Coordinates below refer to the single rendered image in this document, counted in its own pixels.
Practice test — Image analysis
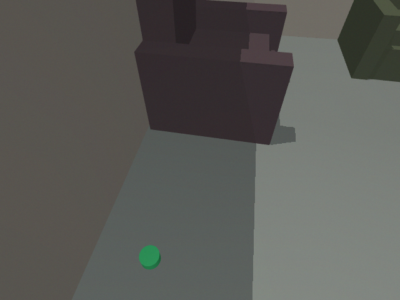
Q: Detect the tin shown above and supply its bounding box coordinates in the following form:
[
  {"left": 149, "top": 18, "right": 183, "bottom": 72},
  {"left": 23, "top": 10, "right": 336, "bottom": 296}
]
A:
[{"left": 139, "top": 245, "right": 161, "bottom": 269}]

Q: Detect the armchair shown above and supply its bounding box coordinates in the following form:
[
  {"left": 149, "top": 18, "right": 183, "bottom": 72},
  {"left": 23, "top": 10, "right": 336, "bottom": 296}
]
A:
[
  {"left": 337, "top": 0, "right": 400, "bottom": 82},
  {"left": 134, "top": 0, "right": 294, "bottom": 145}
]

